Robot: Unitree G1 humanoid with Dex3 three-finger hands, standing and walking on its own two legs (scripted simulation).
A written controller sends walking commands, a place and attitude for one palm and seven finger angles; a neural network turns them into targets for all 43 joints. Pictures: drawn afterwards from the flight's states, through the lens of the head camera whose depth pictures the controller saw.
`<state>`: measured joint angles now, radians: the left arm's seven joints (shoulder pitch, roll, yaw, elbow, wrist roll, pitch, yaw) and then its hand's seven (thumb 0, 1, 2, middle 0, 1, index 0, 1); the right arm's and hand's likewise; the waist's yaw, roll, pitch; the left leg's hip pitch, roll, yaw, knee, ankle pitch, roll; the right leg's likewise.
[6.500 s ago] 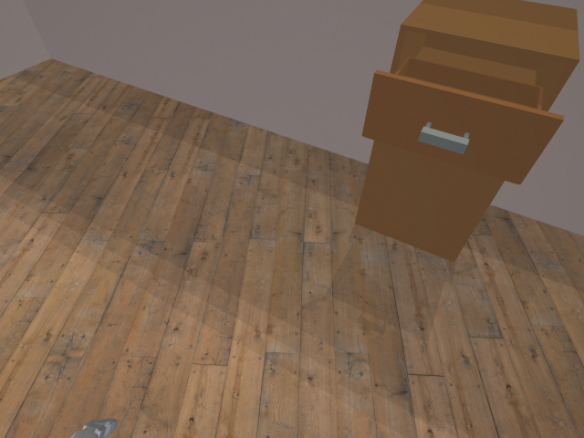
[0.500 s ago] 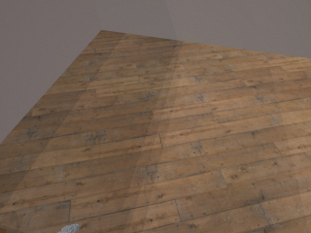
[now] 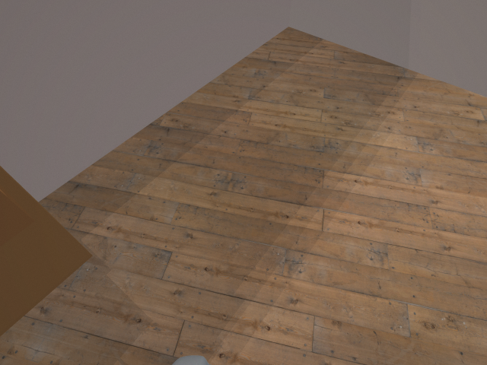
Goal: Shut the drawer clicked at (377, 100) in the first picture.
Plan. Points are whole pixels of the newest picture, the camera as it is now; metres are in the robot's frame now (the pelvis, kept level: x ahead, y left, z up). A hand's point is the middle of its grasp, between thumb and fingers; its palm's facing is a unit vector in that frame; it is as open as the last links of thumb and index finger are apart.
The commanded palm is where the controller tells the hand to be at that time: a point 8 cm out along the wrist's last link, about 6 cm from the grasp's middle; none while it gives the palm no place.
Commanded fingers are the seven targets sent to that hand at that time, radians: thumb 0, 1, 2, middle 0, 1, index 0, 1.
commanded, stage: turn to face it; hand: left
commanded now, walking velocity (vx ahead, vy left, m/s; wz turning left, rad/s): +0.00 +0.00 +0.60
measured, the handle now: out of the picture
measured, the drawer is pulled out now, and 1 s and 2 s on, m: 0.30 0.30 0.30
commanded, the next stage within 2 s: take the last steps up to it in 1.54 s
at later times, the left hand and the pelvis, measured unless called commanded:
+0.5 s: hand out of the picture +0.08 +0.23 -0.14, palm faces +0.26 -0.92 -0.29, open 7.4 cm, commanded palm none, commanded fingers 0.00 0.90 0.90 -0.20 -0.30 -0.20 -0.30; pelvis +0.01 -0.01 -0.01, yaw +16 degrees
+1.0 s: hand out of the picture -0.11 +0.20 -0.18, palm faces +0.60 -0.76 -0.25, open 7.4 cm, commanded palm none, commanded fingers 0.00 0.90 0.90 -0.20 -0.30 -0.20 -0.30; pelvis -0.01 +0.01 -0.01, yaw +36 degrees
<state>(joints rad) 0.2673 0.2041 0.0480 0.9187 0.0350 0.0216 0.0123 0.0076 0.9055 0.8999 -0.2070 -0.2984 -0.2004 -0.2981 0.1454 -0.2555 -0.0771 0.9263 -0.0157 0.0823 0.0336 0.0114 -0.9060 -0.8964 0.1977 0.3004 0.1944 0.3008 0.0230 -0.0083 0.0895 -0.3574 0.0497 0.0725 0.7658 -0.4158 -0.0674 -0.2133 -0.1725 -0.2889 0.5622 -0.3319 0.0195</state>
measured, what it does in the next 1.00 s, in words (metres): steps on the spot, turning left: left foot, then right foot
